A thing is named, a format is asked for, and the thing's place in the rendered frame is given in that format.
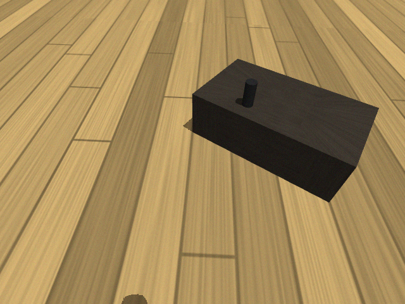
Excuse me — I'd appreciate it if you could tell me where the can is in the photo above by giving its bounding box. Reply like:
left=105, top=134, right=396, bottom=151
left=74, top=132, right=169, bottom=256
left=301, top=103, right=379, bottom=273
left=242, top=79, right=258, bottom=108

